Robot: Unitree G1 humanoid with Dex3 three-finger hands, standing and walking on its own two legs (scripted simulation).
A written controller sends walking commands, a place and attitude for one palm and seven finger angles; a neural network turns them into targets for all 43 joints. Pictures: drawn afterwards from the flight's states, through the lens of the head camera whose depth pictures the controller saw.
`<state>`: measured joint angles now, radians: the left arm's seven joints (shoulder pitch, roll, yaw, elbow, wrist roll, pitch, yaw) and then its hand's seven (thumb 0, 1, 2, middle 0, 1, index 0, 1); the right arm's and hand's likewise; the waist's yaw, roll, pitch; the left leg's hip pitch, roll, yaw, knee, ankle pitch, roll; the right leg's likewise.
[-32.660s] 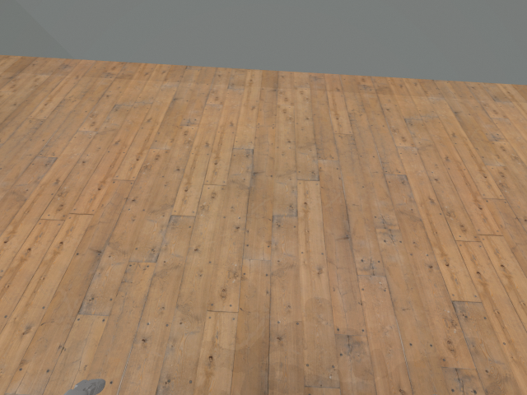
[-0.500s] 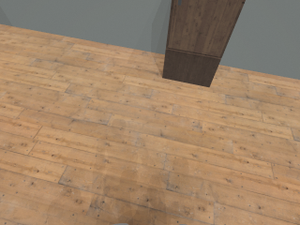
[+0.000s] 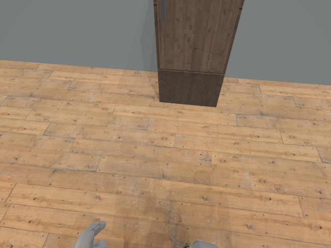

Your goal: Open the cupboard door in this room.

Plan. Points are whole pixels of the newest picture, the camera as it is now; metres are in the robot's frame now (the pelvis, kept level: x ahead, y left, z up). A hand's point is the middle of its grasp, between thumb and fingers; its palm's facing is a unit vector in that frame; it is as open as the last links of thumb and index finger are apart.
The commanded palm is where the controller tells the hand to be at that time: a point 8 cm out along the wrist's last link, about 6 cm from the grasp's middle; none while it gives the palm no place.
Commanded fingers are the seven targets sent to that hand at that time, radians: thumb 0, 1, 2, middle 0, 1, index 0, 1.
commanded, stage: turn or walk to find it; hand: left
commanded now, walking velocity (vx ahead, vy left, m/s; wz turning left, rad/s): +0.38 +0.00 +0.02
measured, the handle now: (163, 4) +1.22 +0.01 +0.03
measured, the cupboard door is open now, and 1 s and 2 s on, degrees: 0 0 0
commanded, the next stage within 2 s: stand and wait in 0.06 s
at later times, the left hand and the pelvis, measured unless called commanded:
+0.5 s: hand out of the picture +0.06 +0.17 -0.17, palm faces +0.10 -0.99 -0.10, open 7.4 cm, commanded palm none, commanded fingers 0.00 0.90 0.90 -0.20 -0.30 -0.20 -0.30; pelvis +0.12 +0.03 +0.01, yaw +0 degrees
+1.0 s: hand out of the picture +0.12 +0.22 -0.16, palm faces +0.01 -0.99 -0.17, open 7.4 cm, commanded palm none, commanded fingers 0.00 0.90 0.90 -0.20 -0.30 -0.20 -0.30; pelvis +0.13 +0.06 +0.02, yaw -1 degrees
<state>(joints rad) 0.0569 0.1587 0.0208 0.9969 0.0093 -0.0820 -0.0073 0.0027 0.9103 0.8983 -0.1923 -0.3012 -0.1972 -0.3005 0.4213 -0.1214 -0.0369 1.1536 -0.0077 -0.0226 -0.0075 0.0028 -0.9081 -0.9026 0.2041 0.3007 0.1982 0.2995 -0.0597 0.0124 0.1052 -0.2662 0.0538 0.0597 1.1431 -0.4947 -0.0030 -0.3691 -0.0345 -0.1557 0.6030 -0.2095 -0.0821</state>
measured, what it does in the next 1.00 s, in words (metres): walks ahead: left foot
